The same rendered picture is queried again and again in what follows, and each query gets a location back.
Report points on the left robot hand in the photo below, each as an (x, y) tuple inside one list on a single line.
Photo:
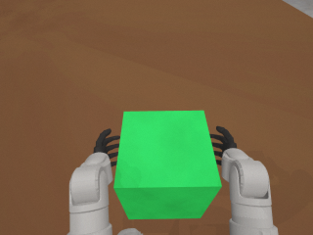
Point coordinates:
[(102, 142)]

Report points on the left robot forearm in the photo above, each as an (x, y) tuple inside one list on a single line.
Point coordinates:
[(88, 196)]

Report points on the right robot hand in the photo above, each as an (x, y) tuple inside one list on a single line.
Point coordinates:
[(227, 140)]

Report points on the carton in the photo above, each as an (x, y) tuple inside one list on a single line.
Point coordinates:
[(166, 167)]

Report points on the right robot forearm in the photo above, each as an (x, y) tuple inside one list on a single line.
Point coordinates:
[(250, 194)]

